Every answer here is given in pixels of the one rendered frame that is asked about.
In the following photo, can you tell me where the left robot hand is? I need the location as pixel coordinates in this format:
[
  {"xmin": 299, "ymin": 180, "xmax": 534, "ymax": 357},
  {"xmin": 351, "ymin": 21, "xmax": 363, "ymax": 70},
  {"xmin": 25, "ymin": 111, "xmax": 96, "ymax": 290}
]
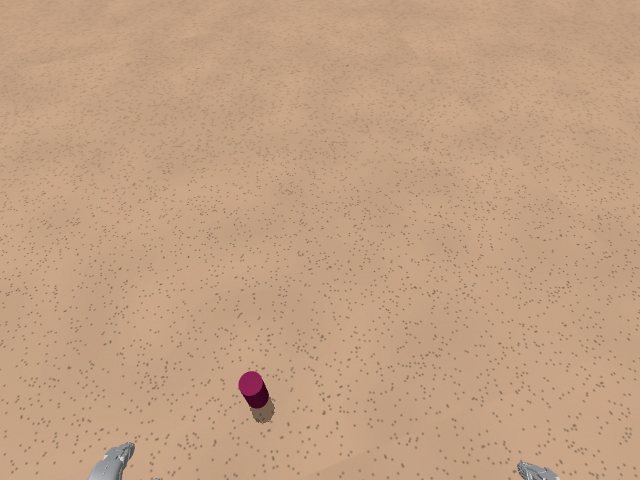
[{"xmin": 87, "ymin": 442, "xmax": 160, "ymax": 480}]

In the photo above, can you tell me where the right robot hand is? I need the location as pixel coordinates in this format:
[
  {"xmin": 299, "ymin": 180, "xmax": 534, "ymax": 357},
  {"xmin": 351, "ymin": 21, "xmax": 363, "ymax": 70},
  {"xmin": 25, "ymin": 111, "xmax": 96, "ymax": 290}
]
[{"xmin": 517, "ymin": 462, "xmax": 560, "ymax": 480}]

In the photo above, can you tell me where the can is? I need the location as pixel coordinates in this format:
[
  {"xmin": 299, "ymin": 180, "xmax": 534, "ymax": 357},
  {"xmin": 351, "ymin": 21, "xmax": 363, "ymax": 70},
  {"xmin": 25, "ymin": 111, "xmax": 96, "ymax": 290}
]
[{"xmin": 238, "ymin": 371, "xmax": 269, "ymax": 409}]

